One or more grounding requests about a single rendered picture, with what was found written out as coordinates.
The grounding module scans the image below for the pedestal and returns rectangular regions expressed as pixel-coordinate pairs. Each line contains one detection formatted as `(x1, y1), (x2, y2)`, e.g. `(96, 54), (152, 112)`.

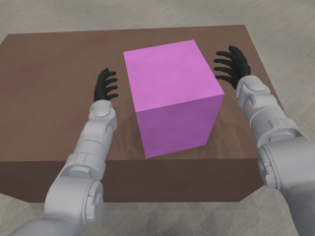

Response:
(0, 25), (286, 203)

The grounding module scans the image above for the robot left forearm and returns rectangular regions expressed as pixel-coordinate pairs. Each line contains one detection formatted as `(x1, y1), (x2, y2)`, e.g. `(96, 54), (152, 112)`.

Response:
(44, 99), (117, 213)

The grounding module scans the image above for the left robot upper arm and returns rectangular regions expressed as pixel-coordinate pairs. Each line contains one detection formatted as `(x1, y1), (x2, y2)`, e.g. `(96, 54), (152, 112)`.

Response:
(8, 176), (103, 236)

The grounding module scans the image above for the right robot hand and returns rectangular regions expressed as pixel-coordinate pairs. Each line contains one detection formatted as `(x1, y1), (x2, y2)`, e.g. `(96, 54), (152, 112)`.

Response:
(214, 45), (251, 89)

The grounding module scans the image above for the left robot hand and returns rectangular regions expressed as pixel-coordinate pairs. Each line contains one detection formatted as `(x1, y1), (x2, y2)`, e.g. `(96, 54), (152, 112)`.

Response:
(94, 68), (118, 102)

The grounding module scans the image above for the right robot upper arm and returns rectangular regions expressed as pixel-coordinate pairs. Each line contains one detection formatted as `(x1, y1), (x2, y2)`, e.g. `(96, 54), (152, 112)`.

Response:
(256, 136), (315, 236)

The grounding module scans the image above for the carton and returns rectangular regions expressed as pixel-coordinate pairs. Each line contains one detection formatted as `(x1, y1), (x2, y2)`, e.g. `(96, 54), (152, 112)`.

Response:
(123, 39), (224, 158)

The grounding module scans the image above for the robot right forearm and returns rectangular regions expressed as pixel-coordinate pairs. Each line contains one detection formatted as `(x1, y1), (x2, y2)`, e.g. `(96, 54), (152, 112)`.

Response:
(235, 75), (315, 148)

